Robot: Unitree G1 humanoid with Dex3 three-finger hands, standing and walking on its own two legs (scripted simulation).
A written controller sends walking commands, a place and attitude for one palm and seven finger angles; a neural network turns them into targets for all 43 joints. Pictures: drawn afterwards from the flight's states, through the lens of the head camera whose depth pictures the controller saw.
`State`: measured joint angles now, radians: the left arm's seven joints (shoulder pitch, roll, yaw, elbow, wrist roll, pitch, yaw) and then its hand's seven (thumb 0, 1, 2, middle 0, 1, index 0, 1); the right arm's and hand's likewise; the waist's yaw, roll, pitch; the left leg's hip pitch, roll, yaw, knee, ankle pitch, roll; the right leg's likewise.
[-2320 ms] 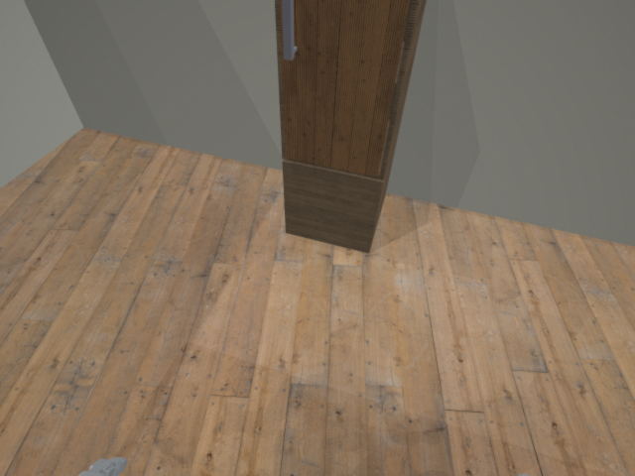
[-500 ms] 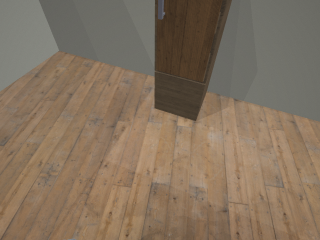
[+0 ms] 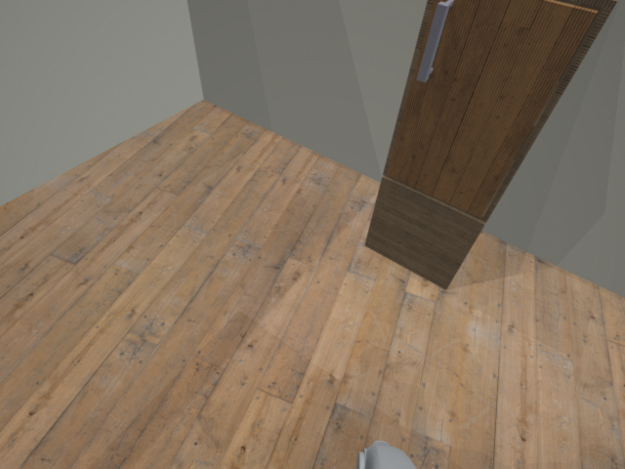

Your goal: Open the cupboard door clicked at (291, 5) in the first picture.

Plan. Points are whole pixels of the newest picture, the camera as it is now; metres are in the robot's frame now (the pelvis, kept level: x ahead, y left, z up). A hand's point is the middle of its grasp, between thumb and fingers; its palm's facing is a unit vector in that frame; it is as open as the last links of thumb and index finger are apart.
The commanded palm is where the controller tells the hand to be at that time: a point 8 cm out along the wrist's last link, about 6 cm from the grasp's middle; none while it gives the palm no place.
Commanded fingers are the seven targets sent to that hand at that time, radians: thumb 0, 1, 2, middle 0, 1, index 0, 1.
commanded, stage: walk to a spot facing it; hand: left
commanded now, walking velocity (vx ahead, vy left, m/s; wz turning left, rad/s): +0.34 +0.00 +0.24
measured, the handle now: (435, 41) +1.04 -0.27 +0.11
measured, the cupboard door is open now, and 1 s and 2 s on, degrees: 0 0 0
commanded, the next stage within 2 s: turn to face it in 0.42 s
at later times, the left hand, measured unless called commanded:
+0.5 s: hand (221, 452) +0.18 +0.13 -0.17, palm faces +0.29 -0.93 -0.23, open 7.2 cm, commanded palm none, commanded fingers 0.00 0.90 0.90 -0.20 -0.30 -0.20 -0.30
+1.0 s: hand (201, 430) +0.21 +0.17 -0.18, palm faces +0.22 -0.95 -0.21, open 7.4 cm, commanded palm none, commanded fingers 0.00 0.90 0.90 -0.20 -0.30 -0.20 -0.30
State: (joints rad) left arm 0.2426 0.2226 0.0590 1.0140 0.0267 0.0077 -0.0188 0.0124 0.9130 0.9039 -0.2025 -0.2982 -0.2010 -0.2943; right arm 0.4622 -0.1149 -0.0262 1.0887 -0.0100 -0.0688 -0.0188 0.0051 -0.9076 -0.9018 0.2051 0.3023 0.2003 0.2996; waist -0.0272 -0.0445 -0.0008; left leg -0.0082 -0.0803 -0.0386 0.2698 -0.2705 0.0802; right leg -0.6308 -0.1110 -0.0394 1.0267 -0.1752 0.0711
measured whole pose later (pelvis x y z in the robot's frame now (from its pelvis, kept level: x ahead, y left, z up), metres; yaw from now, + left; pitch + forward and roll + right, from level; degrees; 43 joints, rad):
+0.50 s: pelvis +0.19 -0.06 -0.01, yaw +15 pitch -1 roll -1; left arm 0.26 0.18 0.04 1.01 0.02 -0.05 0.03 0.00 0.93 0.90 -0.21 -0.30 -0.20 -0.29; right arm 0.17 -0.24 -0.09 0.98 -0.02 0.03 0.02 0.00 -0.92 -0.90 0.20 0.30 0.19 0.30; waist -0.02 0.02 0.05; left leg -0.61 0.09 0.06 1.06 -0.25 -0.04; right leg -0.17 -0.07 -0.30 0.46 -0.26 -0.04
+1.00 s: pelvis +0.23 -0.02 -0.01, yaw +6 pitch -2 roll -1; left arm 0.28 0.19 0.09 1.00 0.02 0.07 0.00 0.01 0.91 0.90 -0.20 -0.30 -0.20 -0.29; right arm 0.09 -0.15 -0.06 0.97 -0.02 0.01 -0.02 -0.01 -0.92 -0.90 0.19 0.29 0.20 0.30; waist 0.05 0.00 0.08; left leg -0.25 0.13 0.29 0.51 -0.21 0.04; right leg -0.42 -0.09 -0.09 0.97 -0.44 0.05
